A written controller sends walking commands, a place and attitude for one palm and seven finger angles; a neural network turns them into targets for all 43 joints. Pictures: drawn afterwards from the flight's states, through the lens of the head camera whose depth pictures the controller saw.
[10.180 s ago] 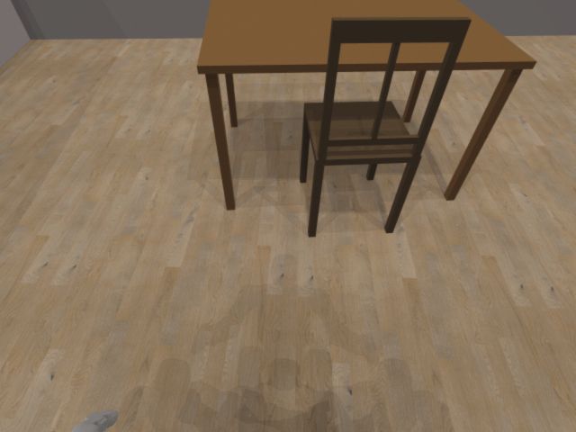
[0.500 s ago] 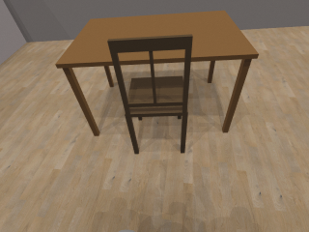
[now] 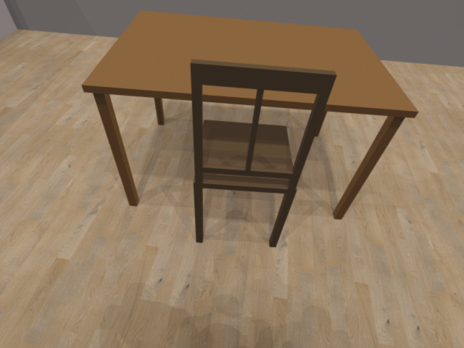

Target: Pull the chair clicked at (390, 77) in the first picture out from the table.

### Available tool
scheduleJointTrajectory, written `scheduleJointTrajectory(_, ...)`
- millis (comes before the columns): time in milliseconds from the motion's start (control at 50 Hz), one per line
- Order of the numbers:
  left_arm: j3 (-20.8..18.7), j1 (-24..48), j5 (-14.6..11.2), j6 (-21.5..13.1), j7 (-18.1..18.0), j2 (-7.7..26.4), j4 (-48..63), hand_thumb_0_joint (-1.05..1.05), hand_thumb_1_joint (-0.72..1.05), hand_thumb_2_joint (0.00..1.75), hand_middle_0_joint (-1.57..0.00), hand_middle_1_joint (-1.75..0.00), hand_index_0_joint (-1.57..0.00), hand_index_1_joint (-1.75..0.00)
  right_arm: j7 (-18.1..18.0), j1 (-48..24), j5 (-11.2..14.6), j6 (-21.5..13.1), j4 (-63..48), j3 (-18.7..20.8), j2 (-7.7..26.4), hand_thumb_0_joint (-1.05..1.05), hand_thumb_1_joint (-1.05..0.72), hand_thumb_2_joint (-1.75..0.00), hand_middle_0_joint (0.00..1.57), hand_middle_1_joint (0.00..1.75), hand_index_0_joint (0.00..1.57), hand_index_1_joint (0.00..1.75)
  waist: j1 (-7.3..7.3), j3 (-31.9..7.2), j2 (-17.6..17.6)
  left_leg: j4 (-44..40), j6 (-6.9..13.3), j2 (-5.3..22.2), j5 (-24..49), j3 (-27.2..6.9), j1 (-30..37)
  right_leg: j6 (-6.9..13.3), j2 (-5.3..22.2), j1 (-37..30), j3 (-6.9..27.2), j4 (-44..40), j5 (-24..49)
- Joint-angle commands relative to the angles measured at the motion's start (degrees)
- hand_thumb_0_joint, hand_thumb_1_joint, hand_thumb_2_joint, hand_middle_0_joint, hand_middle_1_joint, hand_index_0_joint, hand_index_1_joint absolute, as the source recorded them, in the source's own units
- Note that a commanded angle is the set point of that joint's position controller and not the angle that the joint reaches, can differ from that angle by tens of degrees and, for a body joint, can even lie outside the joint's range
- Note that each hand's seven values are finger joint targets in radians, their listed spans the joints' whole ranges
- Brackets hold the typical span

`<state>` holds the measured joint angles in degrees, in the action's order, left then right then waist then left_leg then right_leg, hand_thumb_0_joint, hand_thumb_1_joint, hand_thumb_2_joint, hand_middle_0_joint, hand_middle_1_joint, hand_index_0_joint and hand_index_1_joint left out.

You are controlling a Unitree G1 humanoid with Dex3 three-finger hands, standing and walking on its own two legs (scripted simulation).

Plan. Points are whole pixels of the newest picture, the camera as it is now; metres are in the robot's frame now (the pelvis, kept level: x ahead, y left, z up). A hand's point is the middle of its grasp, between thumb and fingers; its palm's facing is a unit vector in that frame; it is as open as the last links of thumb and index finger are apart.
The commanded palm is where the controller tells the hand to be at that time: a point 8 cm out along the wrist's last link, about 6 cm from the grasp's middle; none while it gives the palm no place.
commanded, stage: take the last steps up to it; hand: left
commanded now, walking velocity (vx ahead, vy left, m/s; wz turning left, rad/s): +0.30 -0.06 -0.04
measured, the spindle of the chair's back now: (253, 133) +0.75 -0.02 -0.08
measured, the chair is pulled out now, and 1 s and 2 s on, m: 0.00 0.00 0.00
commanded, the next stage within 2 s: come to a stop and stand still in 0.60 s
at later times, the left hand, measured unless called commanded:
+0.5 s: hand (193, 286) +0.29 +0.10 -0.17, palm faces -0.02 -0.98 -0.19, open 7.3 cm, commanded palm none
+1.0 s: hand (193, 302) +0.26 +0.10 -0.19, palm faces +0.06 -0.99 -0.12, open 7.3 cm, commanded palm none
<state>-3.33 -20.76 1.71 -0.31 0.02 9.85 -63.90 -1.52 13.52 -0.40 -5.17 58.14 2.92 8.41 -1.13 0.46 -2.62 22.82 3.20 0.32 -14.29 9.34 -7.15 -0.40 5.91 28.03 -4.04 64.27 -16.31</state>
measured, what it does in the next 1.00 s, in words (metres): walks ahead: right foot, then left foot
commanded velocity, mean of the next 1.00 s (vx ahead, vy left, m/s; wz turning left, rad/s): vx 0.08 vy -0.03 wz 0.00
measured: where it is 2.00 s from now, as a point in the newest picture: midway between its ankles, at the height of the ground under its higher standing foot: outside the picture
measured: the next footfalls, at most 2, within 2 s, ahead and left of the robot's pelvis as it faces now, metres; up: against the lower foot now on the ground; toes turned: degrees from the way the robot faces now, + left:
right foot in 0.38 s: +0.29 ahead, -0.15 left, +0.00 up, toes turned -8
left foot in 0.80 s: +0.35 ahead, +0.05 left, +0.00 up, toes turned +0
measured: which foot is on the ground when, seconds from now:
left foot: down 0.00-0.38, up 0.40-0.78, down 0.80-1.00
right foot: up 0.00-0.36, down 0.38-1.00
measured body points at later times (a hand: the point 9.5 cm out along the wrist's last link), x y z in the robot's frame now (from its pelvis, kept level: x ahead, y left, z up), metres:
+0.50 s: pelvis +0.18 -0.07 -0.02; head +0.21 -0.08 +0.43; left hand +0.29 +0.15 -0.16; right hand +0.09 -0.27 -0.17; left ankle +0.08 +0.07 -0.64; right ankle +0.25 -0.15 -0.74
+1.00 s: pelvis +0.27 -0.05 +0.00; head +0.29 -0.04 +0.45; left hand +0.25 +0.15 -0.17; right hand +0.37 -0.26 -0.15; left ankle +0.30 +0.05 -0.74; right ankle +0.25 -0.15 -0.74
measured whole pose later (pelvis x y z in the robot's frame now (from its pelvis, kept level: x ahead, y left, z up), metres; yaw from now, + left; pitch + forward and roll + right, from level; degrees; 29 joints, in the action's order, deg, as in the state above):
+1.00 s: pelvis +0.27 -0.05 +0.00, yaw -2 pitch -2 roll +0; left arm -0.3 -17.2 0.6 0.6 -2.0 6.4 -64.7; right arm -2.5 6.9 0.3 -0.6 60.0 0.3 6.0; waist -2.8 3.1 -2.0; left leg 25.2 1.5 0.8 -11.7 5.6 -11.7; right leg 1.3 0.9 7.8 -6.6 25.3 -15.8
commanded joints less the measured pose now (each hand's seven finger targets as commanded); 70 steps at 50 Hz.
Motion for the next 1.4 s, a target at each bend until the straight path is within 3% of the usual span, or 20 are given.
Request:
scheduleJointTrajectory(0,-0.48,-0.3,-0.1,-0.39,0.6,0.72,4.07,0.0,0.9,0.9,-0.2,-0.3,-0.2,-0.3,-0.22,8.73,-0.18,-0.06,1.53,0.1,4.61,0.0,-0.9,-0.9,0.2,0.3,0.2,0.3,0.08,6.69,8.32,-14.19,4.61,15.16,15.58,-10.85,0.53,-1.2,1.81,9.08,2.41,0.47,6.1)
scheduleJointTrajectory(120,-0.38,11.17,-0.28,-0.07,1.05,1.96,8.77,0.0,0.9,0.9,-0.2,-0.3,-0.2,-0.3,-0.5,12.73,-0.79,0.22,3.33,0.13,5.92,0.0,-0.9,-0.9,0.2,0.3,0.2,0.3,1.89,9.08,7.33,-12.5,6.53,16.78,23.68,-10.1,7.21,-1.02,2.05,14.72,1.45,-9.29,7.42)
scheduleJointTrajectory(200,0.23,18.57,-0.67,-0.62,1.29,1.75,11.65,0.0,0.9,0.9,-0.2,-0.3,-0.2,-0.3,-0.44,16.31,-1.33,0.76,4.98,0.27,6.4,0.0,-0.9,-0.9,0.2,0.3,0.2,0.3,4.56,9.79,7.38,-10.42,6.25,16.84,27.53,-8.94,9.18,0.78,0.67,11.15,-0.68,-20.24,5.46)
scheduleJointTrajectory(240,0.28,18.83,-0.77,-1.0,1.3,1.65,11.8,0.0,0.9,0.9,-0.2,-0.3,-0.2,-0.3,-0.46,16.22,-1.46,1.0,5.45,0.41,7.04,0.0,-0.9,-0.9,0.2,0.3,0.2,0.3,4.31,8.95,7.66,-8.3,5.5,16.94,32.36,-7.25,9.5,2.1,-0.82,6.56,-2.14,-24.95,4.26)
scheduleJointTrajectory(280,0.06,14.04,-0.74,-1.55,1.11,2.52,10.36,0.0,0.9,0.9,-0.2,-0.3,-0.2,-0.3,-0.51,15.82,-1.25,1.24,5.8,0.44,8.18,0.0,-0.9,-0.9,0.2,0.3,0.2,0.3,2.18,5.75,8.05,-1.76,4.64,16.27,43.19,-5.53,9.16,3.57,-3.96,-2.94,-4.35,-28.74,2.98)
scheduleJointTrajectory(320,-0.93,0.67,-0.34,-2.63,0.56,5.46,6.08,0.0,0.9,0.9,-0.2,-0.3,-0.2,-0.3,-0.13,14.19,-0.49,1.21,5.79,0.35,7.93,0.0,-0.9,-0.9,0.2,0.3,0.2,0.3,-4.0,-1.9,4.68,13.66,1.44,12.59,40.6,-2.95,1.69,4.7,-5.18,-23.61,-4.01,-34.65,10.59)
scheduleJointTrajectory(340,-2.37,-6.81,0.08,-3.52,-0.06,10.66,3.87,0.0,0.9,0.9,-0.2,-0.3,-0.2,-0.3,0.49,15.34,0.21,1.14,4.98,0.08,5.88,0.0,-0.9,-0.9,0.2,0.3,0.2,0.3,-6.65,-8.92,-4.28,29.81,-1.11,7.3,20.7,0.05,-10.94,9.02,6.72,-38.42,9.95,-36.2,15.57)
scheduleJointTrajectory(360,-3.29,-10.37,-0.81,-3.51,-0.32,15.44,3.07,0.0,0.9,0.9,-0.2,-0.3,-0.2,-0.3,0.39,17.79,0.58,1.22,3.69,-0.27,3.73,0.0,-0.9,-0.9,0.2,0.3,0.2,0.3,-5.05,-15.2,-11.3,48.51,-2.82,-0.3,-18.67,-2.28,-19.65,15.74,20.22,-43.49,29.73,-42.96,26.13)
scheduleJointTrajectory(380,-2.87,-7.19,-1.59,-3.05,-0.64,14.59,3.73,0.0,0.9,0.9,-0.2,-0.3,-0.2,-0.3,0.18,13.71,0.57,1.68,3.23,0.04,4.86,0.0,-0.9,-0.9,0.2,0.3,0.2,0.3,-5.14,-10.78,-3.6,54.6,-1.27,1.89,-19.15,-8.64,-22.18,17.36,19.71,-37.32,27.86,-46.03,22.05)
scheduleJointTrajectory(400,-2.33,-2.13,-1.48,-2.76,-0.82,12.56,4.84,0.0,0.9,0.9,-0.2,-0.3,-0.2,-0.3,0.39,11.61,0.59,2.05,2.61,0.28,3.4,0.0,-0.9,-0.9,0.2,0.3,0.2,0.3,-3.26,-5.6,-0.61,56.38,-0.66,3.63,-15.27,-8.96,-22.86,16.56,18.26,-29.26,25.42,-48.86,10.98)
scheduleJointTrajectory(440,-0.84,6.01,-1.44,-2.92,-1.01,7.62,6.67,0.0,0.9,0.9,-0.2,-0.3,-0.2,-0.3,0.78,9.81,-0.43,3.13,3.01,0.13,2.27,0.0,-0.9,-0.9,0.2,0.3,0.2,0.3,0.62,2.31,1.86,52.98,-1.14,6.88,-7.07,-10.43,-21.86,12.71,13.63,-14.18,16.64,-52.43,4.07)
scheduleJointTrajectory(500,0.05,7.63,-0.88,-3.58,-1.32,4.85,6.4,0.0,0.9,0.9,-0.2,-0.3,-0.2,-0.3,0.91,14.22,-1.06,4.52,4.36,-0.03,0.76,0.0,-0.9,-0.9,0.2,0.3,0.2,0.3,3.97,0.9,-0.66,43.7,-2.58,6.71,-4.43,-8.75,-16.8,10.83,9.41,-9.09,7.14,-53.81,10.09)
scheduleJointTrajectory(700,0.02,2.28,-0.66,-3.15,-1.02,5.24,2.71,0.0,0.9,0.9,-0.2,-0.3,-0.2,-0.3,1.07,3.05,-0.67,2.93,1.38,-0.95,0.69,0.0,-0.9,-0.9,0.2,0.3,0.2,0.3,0.52,0.74,-1.45,11.51,-4.17,3.17,-1.25,-5.79,-9.41,10.73,8.09,-16.19,7.23,-49.68,16.52)
scheduleJointTrajectory(740,0.97,3.11,-1.26,-2.75,-1.36,3.59,1.84,0.0,0.9,0.9,-0.2,-0.3,-0.2,-0.3,0.51,4.95,-0.39,2.33,2.93,-1.75,1.38,0.0,-0.9,-0.9,0.2,0.3,0.2,0.3,1.71,-1.24,0.63,0.3,-4.46,3.82,13.55,-8.08,-0.04,6.34,3.97,-15.71,3.68,-42.47,23.42)
scheduleJointTrajectory(780,2.01,0.2,-1.74,-2.24,-1.96,0.95,1.37,0.0,0.9,0.9,-0.2,-0.3,-0.2,-0.3,-0.51,4.55,-0.31,1.88,2.71,-1.66,6.06,0.0,-0.9,-0.9,0.2,0.3,0.2,0.3,0.19,-4.21,7.88,1.78,-0.55,12.49,41.51,-13.93,4.47,1.83,-0.18,-15.68,1.7,-40.08,13.83)
scheduleJointTrajectory(860,2.14,-0.2,-1.36,-0.29,-2.57,3.24,0.21,0.0,0.9,0.9,-0.2,-0.3,-0.2,-0.3,-1.56,-0.69,0.57,3.84,1.98,-1.78,5.34,0.0,-0.9,-0.9,0.2,0.3,0.2,0.3,-0.15,2.96,11.15,-1.28,-0.16,10.51,34.03,-12.7,-0.43,0.74,0.33,-16.74,2.8,-42.26,10.71)
scheduleJointTrajectory(900,1.89,-1.11,-1.14,0.15,-2.57,3.73,0.27,0.0,0.9,0.9,-0.2,-0.3,-0.2,-0.3,-1.69,-1.49,0.64,4.56,1.65,-1.28,5.62,0.0,-0.9,-0.9,0.2,0.3,0.2,0.3,-0.27,4.63,8.37,-1.03,-0.14,10.32,31.35,-12.52,-0.23,1.08,0.5,-15.75,3.13,-42.31,11.69)
scheduleJointTrajectory(1060,0.98,-0.96,-0.44,1.27,-2.27,2.95,3.41,0.0,0.9,0.9,-0.2,-0.3,-0.2,-0.3,-1.55,-2.13,0.04,5.48,-0.38,0.78,7.31,0.0,-0.9,-0.9,0.2,0.3,0.2,0.3,0.35,-2.0,4.89,-2.56,1.53,11.66,17.7,-14.69,-0.76,1.36,-1.1,-15.21,2.82,-37.97,6.15)
scheduleJointTrajectory(1140,1.37,-0.31,-0.4,0.65,-1.98,2.86,3.25,0.0,0.9,0.9,-0.2,-0.3,-0.2,-0.3,-0.81,-3.04,-0.05,5.21,0.02,0.09,5.52,0.0,-0.9,-0.9,0.2,0.3,0.2,0.3,0.37,-1.63,2.06,-3.64,-0.27,8.43,3.36,-13.0,-3.52,2.03,0.09,-16.02,5.14,-42.54,5.58)
scheduleJointTrajectory(1380,2.64,1.13,-1.36,-0.72,-2.22,4.12,0.0,0.0,0.9,0.9,-0.2,-0.3,-0.2,-0.3,-0.13,2.53,-0.15,5.18,5.67,-2.43,3.33,0.0,-0.9,-0.9,0.2,0.3,0.2,0.3,0.85,5.81,1.51,-5.15,-2.7,5.77,3.88,-10.05,-1.86,2.76,1.91,-13.96,6.86,-50.14,0.12)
